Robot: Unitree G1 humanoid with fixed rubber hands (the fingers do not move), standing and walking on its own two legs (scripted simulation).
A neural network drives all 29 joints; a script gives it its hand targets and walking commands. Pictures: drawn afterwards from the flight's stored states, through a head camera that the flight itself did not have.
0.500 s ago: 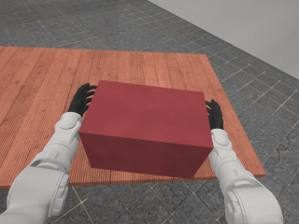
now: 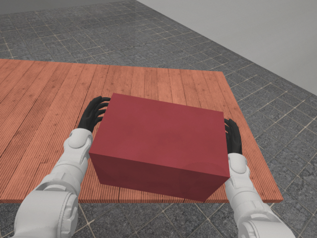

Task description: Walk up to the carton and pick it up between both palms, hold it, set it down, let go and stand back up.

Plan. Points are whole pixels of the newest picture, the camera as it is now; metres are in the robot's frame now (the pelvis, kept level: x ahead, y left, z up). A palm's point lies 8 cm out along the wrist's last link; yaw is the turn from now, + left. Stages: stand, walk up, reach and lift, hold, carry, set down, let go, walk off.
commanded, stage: reach and lift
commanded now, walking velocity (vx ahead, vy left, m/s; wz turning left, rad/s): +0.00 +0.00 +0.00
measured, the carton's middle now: (159, 149) +0.36 -0.03 +0.04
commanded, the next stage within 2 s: none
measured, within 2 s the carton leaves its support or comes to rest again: neither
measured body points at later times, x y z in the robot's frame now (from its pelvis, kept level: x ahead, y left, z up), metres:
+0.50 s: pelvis +0.00 -0.01 +0.00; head +0.00 +0.01 +0.45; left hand +0.40 +0.16 +0.12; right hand +0.36 -0.23 +0.10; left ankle +0.00 +0.11 -0.75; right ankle -0.01 -0.14 -0.75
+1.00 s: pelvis -0.01 -0.01 +0.00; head -0.04 +0.02 +0.45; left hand +0.36 +0.18 +0.15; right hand +0.35 -0.22 +0.13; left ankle +0.00 +0.11 -0.75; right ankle -0.01 -0.14 -0.75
